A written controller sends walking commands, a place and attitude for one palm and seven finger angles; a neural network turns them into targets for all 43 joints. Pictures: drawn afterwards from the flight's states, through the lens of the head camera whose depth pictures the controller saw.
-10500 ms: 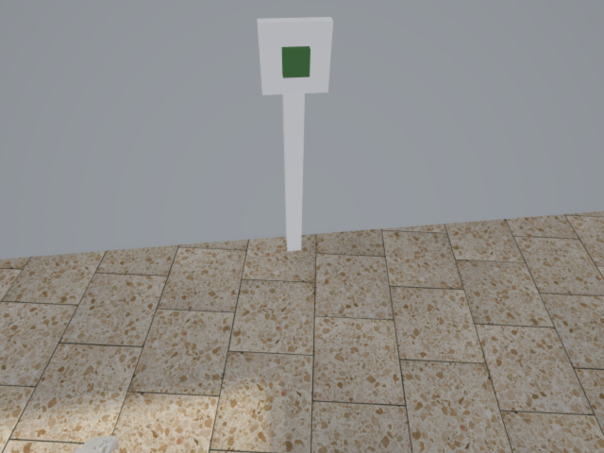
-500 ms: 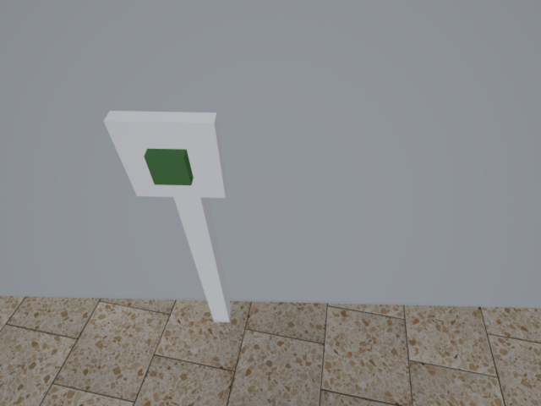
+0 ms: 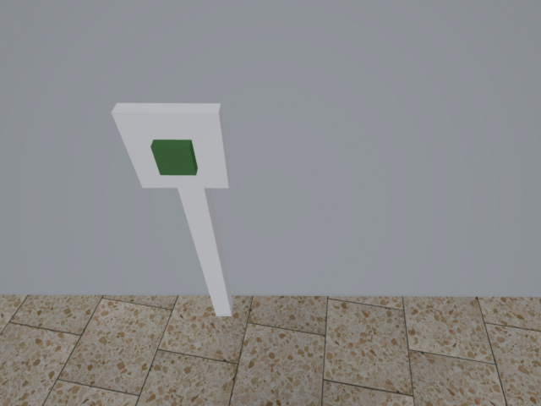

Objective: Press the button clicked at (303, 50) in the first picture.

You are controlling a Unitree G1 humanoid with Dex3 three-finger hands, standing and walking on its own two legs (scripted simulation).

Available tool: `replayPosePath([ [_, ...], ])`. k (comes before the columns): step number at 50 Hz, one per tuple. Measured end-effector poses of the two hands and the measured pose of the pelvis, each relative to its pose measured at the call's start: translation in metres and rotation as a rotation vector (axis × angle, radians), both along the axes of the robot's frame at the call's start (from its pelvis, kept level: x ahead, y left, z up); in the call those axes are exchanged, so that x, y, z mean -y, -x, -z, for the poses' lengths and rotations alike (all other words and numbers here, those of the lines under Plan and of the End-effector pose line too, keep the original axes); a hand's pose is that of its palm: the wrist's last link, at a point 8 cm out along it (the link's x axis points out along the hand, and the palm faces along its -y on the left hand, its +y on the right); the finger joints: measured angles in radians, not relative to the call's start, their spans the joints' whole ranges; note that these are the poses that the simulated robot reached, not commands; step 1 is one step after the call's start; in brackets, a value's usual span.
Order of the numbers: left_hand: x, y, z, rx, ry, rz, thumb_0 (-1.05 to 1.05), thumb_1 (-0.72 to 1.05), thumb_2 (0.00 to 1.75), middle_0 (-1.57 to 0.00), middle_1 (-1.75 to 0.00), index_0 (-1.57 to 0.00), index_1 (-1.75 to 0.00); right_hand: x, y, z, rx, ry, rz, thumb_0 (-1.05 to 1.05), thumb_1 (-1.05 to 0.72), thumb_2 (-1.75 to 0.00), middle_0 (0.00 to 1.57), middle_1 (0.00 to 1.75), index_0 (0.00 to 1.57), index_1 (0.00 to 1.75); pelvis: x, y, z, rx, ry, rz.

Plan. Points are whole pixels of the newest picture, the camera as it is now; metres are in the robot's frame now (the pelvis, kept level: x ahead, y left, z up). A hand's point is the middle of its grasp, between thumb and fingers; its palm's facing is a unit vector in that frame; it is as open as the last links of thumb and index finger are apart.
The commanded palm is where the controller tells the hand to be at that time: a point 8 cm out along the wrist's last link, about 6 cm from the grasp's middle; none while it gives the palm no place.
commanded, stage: come to a stop and stand still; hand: left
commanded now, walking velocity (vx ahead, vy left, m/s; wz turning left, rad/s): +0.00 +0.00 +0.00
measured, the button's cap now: (175, 156) +0.52 +0.21 +0.07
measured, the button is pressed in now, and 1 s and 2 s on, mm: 0 0 0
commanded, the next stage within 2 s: look again from close up in 0.34 s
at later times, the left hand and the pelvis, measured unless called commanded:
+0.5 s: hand out of the picture -0.03 +0.17 -0.16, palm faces +0.01 -0.98 -0.20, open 7.4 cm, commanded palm none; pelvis -0.01 +0.00 +0.01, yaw +0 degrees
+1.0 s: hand out of the picture +0.03 +0.15 -0.17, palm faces +0.03 -0.98 -0.20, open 7.4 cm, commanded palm none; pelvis +0.03 -0.02 +0.01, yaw +0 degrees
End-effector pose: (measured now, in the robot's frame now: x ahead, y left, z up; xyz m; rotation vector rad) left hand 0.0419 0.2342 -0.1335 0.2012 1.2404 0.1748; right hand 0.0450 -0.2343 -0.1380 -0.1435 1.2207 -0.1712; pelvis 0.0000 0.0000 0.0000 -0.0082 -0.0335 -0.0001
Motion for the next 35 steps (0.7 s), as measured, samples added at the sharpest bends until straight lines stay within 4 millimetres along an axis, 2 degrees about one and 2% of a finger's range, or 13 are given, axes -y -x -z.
replayPosePath([
  [7,-0.007,0.010,-0.009,0.023,0.008,0.019,0.01,0.90,0.90,-0.20,-0.30,-0.20,-0.30,-0.013,0.017,-0.003,0.013,-0.018,-0.025,0.01,-0.93,-0.90,0.20,0.30,0.20,0.30,-0.008,0.014,-0.005,0.002,-0.012,0.007],
  [14,-0.005,0.042,-0.009,-0.056,0.014,0.003,0.01,0.90,0.90,-0.20,-0.30,-0.20,-0.30,-0.015,0.047,0.000,-0.075,-0.035,-0.030,0.01,-0.92,-0.90,0.20,0.30,0.20,0.30,-0.007,0.018,-0.008,-0.015,-0.020,0.005],
  [22,0.010,0.072,-0.005,-0.174,0.039,-0.027,0.01,0.90,0.90,-0.20,-0.30,-0.20,-0.30,-0.015,0.072,0.002,-0.188,-0.052,-0.012,0.01,-0.91,-0.90,0.20,0.30,0.20,0.30,0.000,0.011,-0.009,-0.026,-0.020,0.003],
  [28,0.025,0.071,-0.001,-0.205,0.067,-0.037,0.01,0.90,0.90,-0.20,-0.30,-0.20,-0.30,-0.017,0.074,0.002,-0.229,-0.060,-0.003,0.01,-0.91,-0.90,0.20,0.30,0.20,0.30,0.005,0.002,-0.009,-0.026,-0.019,0.001],
  [35,0.038,0.050,0.003,-0.183,0.080,-0.030,0.01,0.91,0.90,-0.20,-0.30,-0.20,-0.30,-0.017,0.056,0.003,-0.215,-0.065,-0.002,0.01,-0.91,-0.90,0.20,0.30,0.20,0.30,0.011,-0.008,-0.009,-0.025,-0.018,0.000],
])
